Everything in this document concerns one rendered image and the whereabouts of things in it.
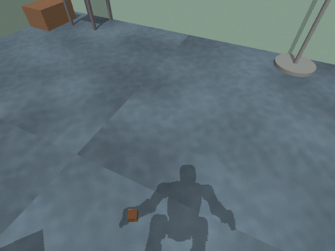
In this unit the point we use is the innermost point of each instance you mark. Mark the coat stand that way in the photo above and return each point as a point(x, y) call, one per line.
point(296, 64)

